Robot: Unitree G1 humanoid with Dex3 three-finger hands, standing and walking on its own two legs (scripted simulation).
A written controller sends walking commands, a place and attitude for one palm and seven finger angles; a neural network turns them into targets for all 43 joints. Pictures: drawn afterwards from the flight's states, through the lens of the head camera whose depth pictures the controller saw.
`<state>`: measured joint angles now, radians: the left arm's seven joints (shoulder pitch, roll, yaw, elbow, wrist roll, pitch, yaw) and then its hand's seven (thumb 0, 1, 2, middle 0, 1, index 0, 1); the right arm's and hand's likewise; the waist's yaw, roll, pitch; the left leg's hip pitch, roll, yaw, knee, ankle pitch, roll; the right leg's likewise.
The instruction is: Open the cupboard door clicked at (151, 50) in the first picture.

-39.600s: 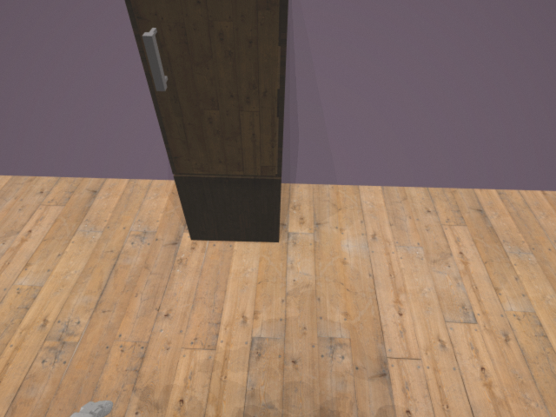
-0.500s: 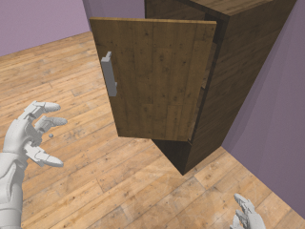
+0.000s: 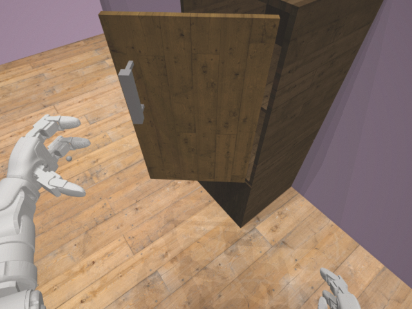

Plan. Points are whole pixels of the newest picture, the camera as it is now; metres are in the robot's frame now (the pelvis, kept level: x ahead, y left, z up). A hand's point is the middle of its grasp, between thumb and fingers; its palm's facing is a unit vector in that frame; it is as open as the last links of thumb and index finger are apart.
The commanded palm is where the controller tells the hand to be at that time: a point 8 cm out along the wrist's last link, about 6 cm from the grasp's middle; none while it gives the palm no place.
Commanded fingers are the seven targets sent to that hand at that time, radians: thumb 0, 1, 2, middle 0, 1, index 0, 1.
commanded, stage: move the hooked fingers beside the handle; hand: left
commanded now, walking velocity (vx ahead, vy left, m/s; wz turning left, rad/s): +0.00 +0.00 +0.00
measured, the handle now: (134, 93) +0.57 +0.21 +0.10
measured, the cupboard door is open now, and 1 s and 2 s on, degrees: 49 49 49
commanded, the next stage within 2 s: none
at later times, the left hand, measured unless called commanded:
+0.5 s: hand (79, 133) +0.41 +0.28 +0.12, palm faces +0.00 -1.00 +0.00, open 14.0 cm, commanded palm +0.39 +0.33 +0.11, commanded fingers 0.00 -0.50 0.30 -0.30 -1.20 -0.30 -1.20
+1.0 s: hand (94, 111) +0.48 +0.27 +0.12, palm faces +0.00 -1.00 -0.01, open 14.0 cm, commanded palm +0.46 +0.32 +0.10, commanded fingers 0.00 -0.50 0.30 -0.30 -1.20 -0.30 -1.20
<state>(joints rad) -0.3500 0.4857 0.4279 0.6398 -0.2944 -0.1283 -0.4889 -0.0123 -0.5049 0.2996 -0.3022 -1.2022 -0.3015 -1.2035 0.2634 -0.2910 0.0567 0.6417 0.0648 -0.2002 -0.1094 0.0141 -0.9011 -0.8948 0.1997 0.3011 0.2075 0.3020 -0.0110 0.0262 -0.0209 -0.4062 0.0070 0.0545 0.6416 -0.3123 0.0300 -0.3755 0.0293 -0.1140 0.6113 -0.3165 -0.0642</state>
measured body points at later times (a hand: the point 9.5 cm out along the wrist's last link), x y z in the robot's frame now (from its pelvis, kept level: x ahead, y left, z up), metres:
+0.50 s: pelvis +0.00 +0.02 +0.00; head +0.05 +0.03 +0.44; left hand +0.41 +0.33 +0.12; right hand +0.09 -0.25 -0.10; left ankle +0.01 +0.10 -0.72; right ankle +0.00 -0.07 -0.72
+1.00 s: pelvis +0.00 +0.03 -0.01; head +0.08 +0.05 +0.43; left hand +0.47 +0.32 +0.12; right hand +0.02 -0.24 -0.12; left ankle +0.01 +0.10 -0.72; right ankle +0.00 -0.07 -0.72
